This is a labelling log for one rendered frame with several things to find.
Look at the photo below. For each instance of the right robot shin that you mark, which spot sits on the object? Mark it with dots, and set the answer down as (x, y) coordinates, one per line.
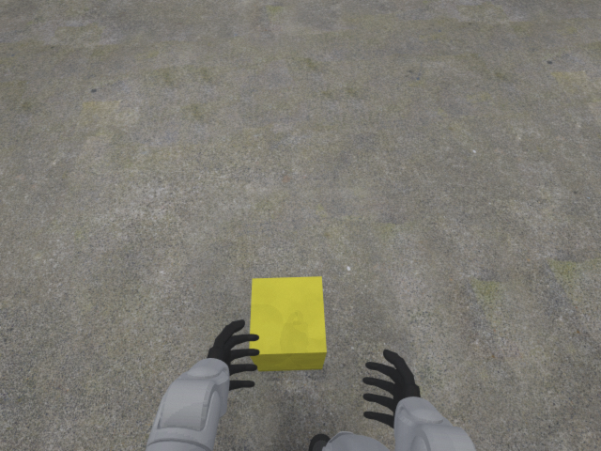
(339, 434)

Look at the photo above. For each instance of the robot left forearm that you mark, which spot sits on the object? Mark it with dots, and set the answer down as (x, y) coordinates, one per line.
(190, 409)

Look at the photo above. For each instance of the carton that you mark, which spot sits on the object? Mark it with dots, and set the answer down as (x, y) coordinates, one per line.
(288, 316)

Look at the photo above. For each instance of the left robot hand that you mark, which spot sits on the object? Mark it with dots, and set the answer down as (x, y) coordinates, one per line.
(221, 350)

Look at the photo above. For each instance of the robot right forearm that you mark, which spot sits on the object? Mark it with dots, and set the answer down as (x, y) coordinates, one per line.
(418, 426)

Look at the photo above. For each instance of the right robot hand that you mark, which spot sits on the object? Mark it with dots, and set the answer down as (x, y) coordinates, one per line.
(403, 387)

